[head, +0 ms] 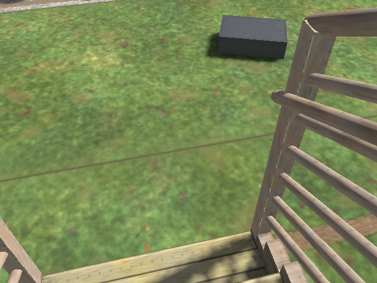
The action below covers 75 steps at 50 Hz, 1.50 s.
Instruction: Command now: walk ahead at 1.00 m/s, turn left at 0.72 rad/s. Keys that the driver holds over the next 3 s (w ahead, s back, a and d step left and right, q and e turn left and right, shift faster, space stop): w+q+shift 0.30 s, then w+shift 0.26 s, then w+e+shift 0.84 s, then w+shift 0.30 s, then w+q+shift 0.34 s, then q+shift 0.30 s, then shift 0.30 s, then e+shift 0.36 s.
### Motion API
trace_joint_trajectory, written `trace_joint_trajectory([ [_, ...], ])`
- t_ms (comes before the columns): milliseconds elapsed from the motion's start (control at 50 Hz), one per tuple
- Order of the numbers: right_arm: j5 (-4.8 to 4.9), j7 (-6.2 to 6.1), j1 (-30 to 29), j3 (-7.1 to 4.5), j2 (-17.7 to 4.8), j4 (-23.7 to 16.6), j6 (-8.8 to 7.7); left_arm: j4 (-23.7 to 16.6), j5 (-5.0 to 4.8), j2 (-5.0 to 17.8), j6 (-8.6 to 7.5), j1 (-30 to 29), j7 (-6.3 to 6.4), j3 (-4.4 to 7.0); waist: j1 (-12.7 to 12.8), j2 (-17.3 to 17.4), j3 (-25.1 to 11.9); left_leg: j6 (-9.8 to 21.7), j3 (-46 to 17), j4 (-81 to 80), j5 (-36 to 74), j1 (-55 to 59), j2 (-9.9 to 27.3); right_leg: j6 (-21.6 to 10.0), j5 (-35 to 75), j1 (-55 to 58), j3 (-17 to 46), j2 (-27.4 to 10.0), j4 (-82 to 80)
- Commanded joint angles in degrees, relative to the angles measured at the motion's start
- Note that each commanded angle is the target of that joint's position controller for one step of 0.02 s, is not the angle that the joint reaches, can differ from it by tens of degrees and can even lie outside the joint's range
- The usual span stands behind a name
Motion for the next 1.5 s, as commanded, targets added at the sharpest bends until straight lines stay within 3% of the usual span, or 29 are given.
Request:
trace_joint_trajectory([
  [20, -1.55, -1.44, 14.64, -1.54, -3.74, 3.93, 0.28, -3.94, 0.62, 5.54, -1.13, -12.27, 0.90, 0.22, -7.46, -7.04, 3.68, 2.61, 10.82, 2.49, -3.52, 33.59, -6.50, -2.30, 39.38, -27.88, -4.20, -9.08, 4.08],
  [60, -2.75, -2.77, 31.75, -3.27, -6.20, 8.24, -0.96, -4.34, 1.24, 8.66, 1.88, -15.94, 1.26, 1.10, -16.89, -2.48, -1.64, 9.86, 4.88, -14.19, -24.30, 38.84, -3.56, -3.41, 61.24, -19.18, -3.29, -8.85, 41.99],
  [80, -1.57, -2.56, 34.71, -3.53, -7.40, 8.25, -2.52, -4.60, 2.49, 4.09, 3.92, -22.58, 1.68, 0.49, -21.71, 7.14, 5.62, 15.25, -1.96, -23.30, -18.60, 37.03, 0.38, -3.42, 25.95, -29.55, -1.95, 0.04, 75.77],
  [100, 1.32, -2.93, 29.10, -1.06, -7.99, 9.97, -3.59, -14.09, 2.96, -4.23, 3.72, -23.93, 1.38, -2.43, -8.34, 25.46, 11.49, 10.24, -8.96, -2.64, 34.44, 39.14, -0.64, -3.42, -0.21, -53.69, 2.59, 5.26, 80.59],
  [140, 0.33, -3.15, 24.70, -1.23, -7.83, 5.95, -5.17, -14.48, 4.72, 1.85, 2.88, -13.52, -1.00, -2.14, 0.08, -1.15, -3.94, 15.06, -31.86, -9.95, -11.88, 39.27, 6.37, -3.67, 10.26, -53.16, 15.89, -1.82, 52.37],
  [180, -0.44, -3.94, 15.77, -3.06, -13.02, 2.87, -5.60, -12.25, 6.16, 2.45, 2.11, -12.74, -0.99, -2.48, 5.33, 0.07, -2.33, 18.79, -49.67, -12.53, -39.70, 26.90, 10.60, 0.24, 18.65, -58.68, 19.95, -2.51, 38.71],
  [280, 0.19, -5.42, 20.42, -0.57, -2.94, 3.92, -6.66, -11.86, 3.85, 6.13, 3.85, -26.62, -1.80, -0.86, 0.22, -3.80, 1.62, 11.50, -40.31, -6.41, -38.69, 14.04, -0.54, 2.62, 51.81, -45.61, 21.63, -3.40, 6.17],
  [380, 0.18, -4.93, 17.27, -0.10, -0.55, 2.93, -6.46, -11.74, 0.57, -1.55, 2.77, -25.00, -3.59, -3.53, -4.11, 5.82, -0.06, 4.72, -22.76, 1.98, -37.76, 0.30, -12.49, -1.34, 69.19, -11.88, 9.10, 5.34, -13.76],
  [460, -4.05, -3.75, 5.45, -1.41, -5.34, 1.21, -5.99, -5.64, -0.39, 3.10, 2.31, 8.28, -1.98, -0.41, 15.86, -3.81, -7.66, 2.98, -13.35, 40.95, -8.80, 2.59, -12.55, -3.31, 65.43, 14.47, 6.72, 5.95, -30.97],
  [480, -3.10, -4.73, 0.56, -1.48, -2.69, 0.33, -5.37, -2.18, 0.61, 6.13, 2.67, 15.69, -1.64, 0.95, 19.36, -10.75, -0.31, 2.28, -8.64, 71.52, -39.89, -8.68, -15.86, -10.24, 68.54, 18.92, 15.13, -4.59, -45.32],
  [520, 1.06, -6.52, 6.60, 2.12, 8.46, -7.16, -6.78, -3.74, 2.29, 4.16, 1.98, 11.15, -4.24, -1.15, 5.52, -10.05, -6.42, 4.48, -10.77, 74.75, -75.23, -34.99, -11.21, -17.21, 98.53, 32.94, 31.83, -21.08, -13.32],
  [600, -1.38, -6.27, -12.60, 0.07, -2.62, -11.63, -6.67, -6.14, 1.85, 2.44, -1.92, -4.20, -2.30, -1.83, 0.40, -4.95, 12.37, -0.52, -20.15, 28.60, -52.34, -37.96, 2.52, -18.23, 22.73, -12.24, 43.67, -21.42, -34.28],
  [660, -2.62, -0.53, 3.01, -0.17, -0.02, -2.04, -3.98, -8.20, 0.91, 10.80, 0.83, -6.37, -2.38, 0.03, -5.24, -4.39, -1.09, -2.00, 1.69, 23.79, -19.82, 23.36, -0.39, -14.85, 32.26, -49.31, 27.90, -10.08, -30.50],
  [740, -0.71, -0.53, -17.37, 1.66, -0.22, -7.45, -7.73, -5.27, -0.81, 1.58, -0.37, 5.13, -3.07, -1.78, 7.74, -5.52, 7.80, -3.10, 1.68, -10.35, -2.88, 16.46, -1.55, -10.62, 22.74, -30.41, 23.02, -0.81, -18.36],
  [820, -0.94, -3.53, 4.26, -1.83, -6.71, -0.53, -6.99, -1.90, 2.90, 7.71, 4.80, 11.75, -0.51, -1.30, 0.79, -4.03, -1.41, -4.58, -0.97, -27.82, -10.30, 32.51, 1.33, -12.28, 47.55, -12.95, 24.65, -0.76, 19.76],
  [860, -5.64, -3.21, 14.21, -2.62, -8.68, 0.08, -7.63, -3.92, -1.23, 0.76, 3.63, 14.16, -0.98, -1.61, 0.46, 6.66, -13.50, -1.34, -10.53, 0.64, 10.60, 69.24, 14.15, -10.60, 0.26, -47.94, 20.03, 2.95, 58.11],
  [880, -4.12, -2.11, 15.51, -2.28, -7.07, -0.11, -6.94, -4.94, -1.89, 0.08, 2.94, 15.18, 0.45, -2.25, -1.09, 5.72, -21.29, -0.67, -16.44, 6.56, 20.87, 74.82, 20.79, -9.35, 3.03, -56.26, 18.27, -2.06, 61.02],
  [920, -3.39, -2.77, 15.60, -3.71, -9.44, 0.85, -6.31, -7.30, 2.27, 2.29, 4.00, 4.28, -0.53, -1.49, -3.02, 8.07, -18.87, 5.69, -26.09, -12.09, -37.92, 55.31, 23.32, -8.34, 18.69, -57.02, 15.83, -5.48, 54.58],
  [960, -2.41, -2.61, 11.66, -0.38, 0.30, 1.75, -8.34, -7.36, 3.60, 2.97, 5.42, -3.51, -2.01, -0.31, -1.32, 0.20, -4.16, 2.58, -16.83, -9.20, -24.61, 33.21, 20.82, -7.90, 31.78, -52.85, 18.58, -7.46, 43.68],
  [1000, -0.37, -2.66, 7.79, 0.74, 1.37, 2.94, -8.77, -11.20, 1.10, -2.99, 6.94, -12.07, -3.85, -0.93, 3.76, -3.79, 7.58, 0.29, -11.20, -12.62, -36.04, 9.33, 19.20, -5.43, 37.79, -47.63, 18.68, -7.70, 24.34],
  [1020, -0.65, -3.59, 3.27, -0.33, -2.70, 2.20, -9.36, -12.95, 3.32, -4.77, 7.42, -14.03, -4.79, -2.04, 5.96, -0.33, 8.74, -0.63, -7.37, -16.22, -37.14, 4.66, 18.55, -4.58, 43.40, -42.14, 16.26, -6.85, 15.87],
  [1060, 0.16, -4.69, 6.86, -0.82, -1.98, 4.29, -10.85, -11.38, 5.10, -3.60, 6.83, -12.66, -6.05, -1.62, 5.72, 5.25, 3.61, -2.65, -5.52, -8.49, -28.29, 16.91, 18.04, -7.09, 57.18, -47.54, 15.83, -5.77, 14.80],
  [1140, 1.12, -5.23, 1.27, -0.09, -0.85, 4.20, -12.81, -12.31, 0.44, -1.40, 6.01, -19.73, -7.07, -1.68, 8.32, 2.16, 3.92, -4.51, 14.14, -5.71, -42.22, 1.62, 8.33, -7.34, 84.40, -13.28, 0.92, 1.49, -13.27],
  [1220, -2.19, -5.09, 6.98, -0.46, -5.73, 4.50, -7.72, -4.52, 3.36, 6.55, 6.23, 3.53, -5.82, 1.59, 15.13, 0.80, -5.35, 0.02, 12.59, 36.04, -1.79, 19.57, 10.33, -12.02, 60.06, 4.18, -2.55, 5.72, -20.92],
  [1240, -2.50, -5.42, 2.83, -1.10, -4.53, 4.54, -6.46, -2.27, 3.76, 9.69, 5.88, 9.03, -5.92, 3.00, 20.58, -7.77, -3.91, -1.07, 11.39, 67.60, -39.29, 4.96, 3.82, -19.45, 57.56, 16.09, 9.79, 0.30, -28.23],
  [1280, -3.72, -5.24, 3.65, 1.15, 2.77, -5.59, -7.85, -1.73, 1.26, 16.37, 5.14, 7.11, -5.12, 2.40, 7.59, -15.88, -3.42, -1.04, 1.40, 75.58, -69.40, -23.37, 0.04, -19.05, 95.21, 24.87, 23.33, -6.58, -9.69],
  [1340, -5.09, -4.87, -4.80, 0.87, -4.08, -8.06, -9.44, -6.73, 1.57, 11.09, 5.74, -0.17, -3.11, 1.54, 5.77, 1.25, -9.06, -4.23, -7.86, 53.42, -59.01, -29.32, 2.73, -25.87, 19.96, 14.41, 57.49, -17.15, -34.82],
  [1420, -3.93, -4.23, -9.95, 1.98, -2.30, -10.92, -5.72, -11.16, 2.15, 9.55, 2.83, -10.74, -0.92, 0.48, -1.99, 3.07, 1.47, -10.82, -8.10, 23.17, -44.40, -4.36, 6.78, -25.00, 38.19, -28.10, 46.59, -9.08, -35.59],
  [1500, -0.74, -3.08, -15.37, 2.25, -0.37, -12.31, -6.67, -10.26, -0.15, 7.57, 1.80, -5.39, -2.23, 0.21, 2.88, -2.75, 0.31, -6.81, -1.78, -0.54, -33.23, 14.27, 2.95, -17.30, 44.76, -25.42, 31.77, -1.90, -35.08],
])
